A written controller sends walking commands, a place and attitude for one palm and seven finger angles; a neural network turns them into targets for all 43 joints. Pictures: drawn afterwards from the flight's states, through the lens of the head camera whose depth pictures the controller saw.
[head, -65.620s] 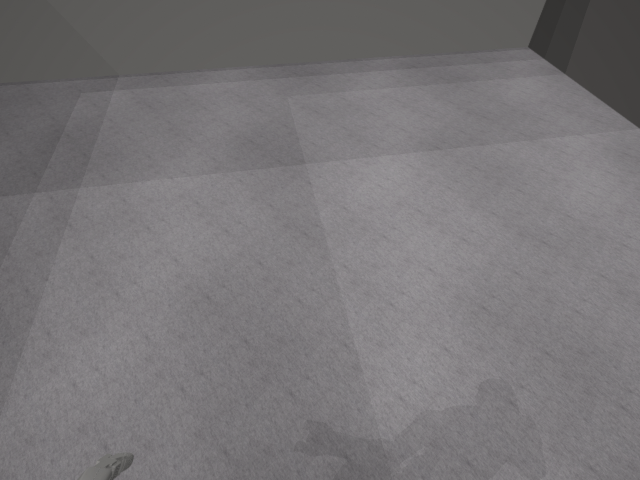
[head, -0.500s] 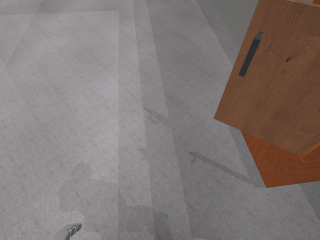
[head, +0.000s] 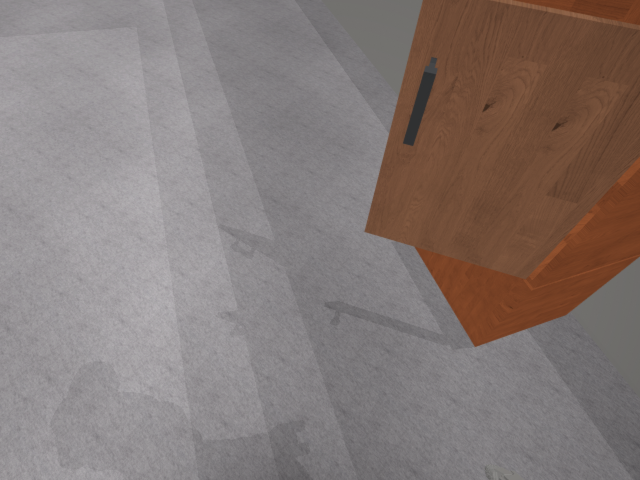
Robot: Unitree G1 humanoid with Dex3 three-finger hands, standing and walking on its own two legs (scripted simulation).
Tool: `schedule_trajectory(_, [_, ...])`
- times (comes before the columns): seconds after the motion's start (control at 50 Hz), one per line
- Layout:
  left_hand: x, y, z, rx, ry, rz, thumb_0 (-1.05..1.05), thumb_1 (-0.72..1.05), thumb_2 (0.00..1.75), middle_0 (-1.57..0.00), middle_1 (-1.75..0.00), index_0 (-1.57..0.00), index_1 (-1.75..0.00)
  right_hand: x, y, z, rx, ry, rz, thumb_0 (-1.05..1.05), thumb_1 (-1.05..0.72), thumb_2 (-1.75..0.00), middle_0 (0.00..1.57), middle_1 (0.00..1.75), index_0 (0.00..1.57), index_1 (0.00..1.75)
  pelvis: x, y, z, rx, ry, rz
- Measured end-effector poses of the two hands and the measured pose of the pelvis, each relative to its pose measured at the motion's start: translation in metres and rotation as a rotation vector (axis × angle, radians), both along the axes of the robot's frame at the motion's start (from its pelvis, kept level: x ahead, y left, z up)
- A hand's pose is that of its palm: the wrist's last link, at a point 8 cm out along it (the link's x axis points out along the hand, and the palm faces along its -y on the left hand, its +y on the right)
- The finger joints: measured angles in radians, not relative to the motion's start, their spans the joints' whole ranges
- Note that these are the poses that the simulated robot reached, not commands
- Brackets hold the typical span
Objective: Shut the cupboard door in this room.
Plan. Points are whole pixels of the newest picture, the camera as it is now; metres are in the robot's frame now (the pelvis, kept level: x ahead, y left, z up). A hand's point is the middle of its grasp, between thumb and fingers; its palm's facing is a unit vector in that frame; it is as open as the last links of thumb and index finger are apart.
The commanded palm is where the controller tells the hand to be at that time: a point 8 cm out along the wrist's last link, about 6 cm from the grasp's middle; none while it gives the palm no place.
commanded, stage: turn to face it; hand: left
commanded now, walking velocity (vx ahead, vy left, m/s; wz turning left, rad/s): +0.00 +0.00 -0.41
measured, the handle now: (420, 102) +0.72 -0.12 +0.08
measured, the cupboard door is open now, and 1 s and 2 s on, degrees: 53 53 53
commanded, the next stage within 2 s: take the last steps up to it in 0.26 s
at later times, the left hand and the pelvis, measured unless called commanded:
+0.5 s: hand out of the picture +0.13 +0.15 -0.14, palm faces -0.20 -0.95 -0.25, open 7.4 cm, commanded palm none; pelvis +0.00 -0.02 +0.01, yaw -12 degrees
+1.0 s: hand (251, 412) +0.23 +0.11 -0.15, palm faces -0.29 -0.94 -0.17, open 7.4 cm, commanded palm none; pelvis +0.12 -0.06 +0.02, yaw -18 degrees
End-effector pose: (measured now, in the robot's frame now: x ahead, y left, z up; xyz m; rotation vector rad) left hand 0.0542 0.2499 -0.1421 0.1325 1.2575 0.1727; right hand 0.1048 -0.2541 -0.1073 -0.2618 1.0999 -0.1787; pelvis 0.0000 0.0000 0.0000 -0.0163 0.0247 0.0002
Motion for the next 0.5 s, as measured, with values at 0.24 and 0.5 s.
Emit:
schedule_trajectory(0.24, [0.042,0.017,0.018,0.022,0.013,-0.142,0.01,0.91,0.9,-0.19,-0.3,-0.2,-0.3,-0.075,0.016,0.004,0.021,0.106,-0.148,0.0,-0.91,-0.9,0.21,0.3,0.21,0.3,-0.001,0.011,0.016,-0.027,-0.005,-0.132])
schedule_trajectory(0.5, [0.082,-0.057,0.034,0.05,-0.087,-0.288,0.0,0.91,0.9,-0.2,-0.3,-0.2,-0.3,-0.158,-0.017,-0.036,0.123,0.266,-0.335,0.01,-0.91,-0.9,0.2,0.3,0.2,0.3,0.003,-0.023,0.007,0.009,-0.015,-0.207])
